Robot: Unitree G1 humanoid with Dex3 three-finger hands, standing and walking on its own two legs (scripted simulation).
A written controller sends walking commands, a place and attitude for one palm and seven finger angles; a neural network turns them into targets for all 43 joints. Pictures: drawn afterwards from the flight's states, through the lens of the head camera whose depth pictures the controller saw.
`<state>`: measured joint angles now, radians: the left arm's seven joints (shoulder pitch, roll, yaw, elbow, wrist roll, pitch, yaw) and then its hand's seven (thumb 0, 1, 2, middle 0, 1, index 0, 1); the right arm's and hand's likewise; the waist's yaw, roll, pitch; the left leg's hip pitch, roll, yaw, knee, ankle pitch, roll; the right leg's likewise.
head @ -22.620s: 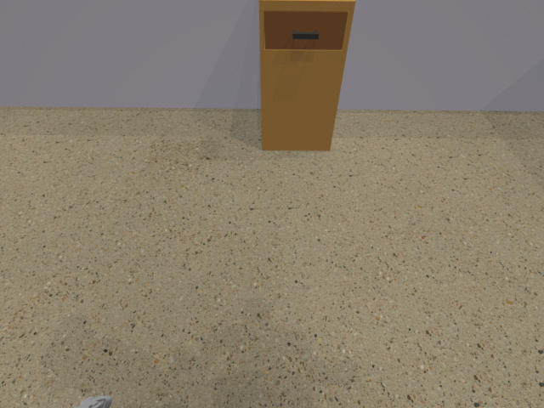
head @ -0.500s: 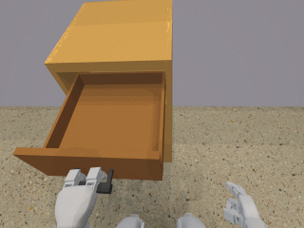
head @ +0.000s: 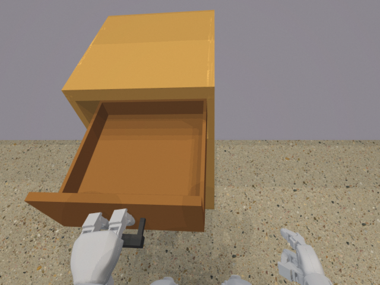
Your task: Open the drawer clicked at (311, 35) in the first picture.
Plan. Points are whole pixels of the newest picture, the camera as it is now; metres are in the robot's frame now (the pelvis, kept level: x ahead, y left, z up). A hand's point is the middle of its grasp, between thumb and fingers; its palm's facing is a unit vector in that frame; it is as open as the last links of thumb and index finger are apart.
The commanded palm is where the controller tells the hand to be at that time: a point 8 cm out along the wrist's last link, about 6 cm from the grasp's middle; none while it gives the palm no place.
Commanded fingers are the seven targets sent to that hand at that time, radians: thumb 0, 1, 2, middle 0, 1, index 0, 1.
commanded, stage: lift the hand off the handle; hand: left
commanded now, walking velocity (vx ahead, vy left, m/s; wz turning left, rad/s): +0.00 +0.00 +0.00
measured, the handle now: (118, 230) +0.24 +0.18 -0.03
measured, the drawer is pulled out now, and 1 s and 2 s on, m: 0.30 0.30 0.30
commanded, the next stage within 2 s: draw the hand back to the body in 1.90 s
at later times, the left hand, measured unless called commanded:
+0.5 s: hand (101, 251) +0.19 +0.19 +0.01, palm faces +0.00 -0.18 -0.98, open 13.8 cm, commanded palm +0.17 +0.18 +0.08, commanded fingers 0.00 -0.50 0.30 -0.30 -1.20 -0.30 -1.20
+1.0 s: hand (98, 244) +0.19 +0.18 +0.05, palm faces +0.02 -0.20 -0.98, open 13.5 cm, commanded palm +0.17 +0.18 +0.12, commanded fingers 0.00 -0.50 0.30 -0.30 -1.20 -0.30 -1.20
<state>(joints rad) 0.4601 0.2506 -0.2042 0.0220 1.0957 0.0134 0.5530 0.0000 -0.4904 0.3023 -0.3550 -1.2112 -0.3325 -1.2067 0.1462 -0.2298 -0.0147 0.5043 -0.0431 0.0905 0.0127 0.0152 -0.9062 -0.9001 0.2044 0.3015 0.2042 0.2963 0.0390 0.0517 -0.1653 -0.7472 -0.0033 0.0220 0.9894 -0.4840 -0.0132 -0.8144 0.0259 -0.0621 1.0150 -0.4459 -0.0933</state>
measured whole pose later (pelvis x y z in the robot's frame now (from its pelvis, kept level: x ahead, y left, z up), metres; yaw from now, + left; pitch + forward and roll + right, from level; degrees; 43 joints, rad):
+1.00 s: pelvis +0.02 +0.02 +0.02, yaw -2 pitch +9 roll +1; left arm 0.59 0.28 -0.26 -0.25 1.07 0.06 0.44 0.00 -0.49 0.30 -0.32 -1.21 -0.38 -1.23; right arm 0.16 -0.23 -0.01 0.45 -0.03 0.10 0.09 0.02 -0.91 -0.90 0.20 0.30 0.20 0.30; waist 0.09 0.08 -0.14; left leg -0.55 0.00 0.05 0.86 -0.47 0.01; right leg -0.62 0.03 -0.03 0.88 -0.42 -0.06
